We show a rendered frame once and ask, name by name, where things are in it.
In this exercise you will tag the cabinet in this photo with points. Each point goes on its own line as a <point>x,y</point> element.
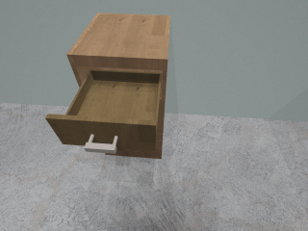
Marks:
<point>126,42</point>

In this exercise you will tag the drawer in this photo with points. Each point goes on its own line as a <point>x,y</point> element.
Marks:
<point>113,103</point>

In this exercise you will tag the handle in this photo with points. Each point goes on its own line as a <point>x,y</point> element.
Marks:
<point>100,147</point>

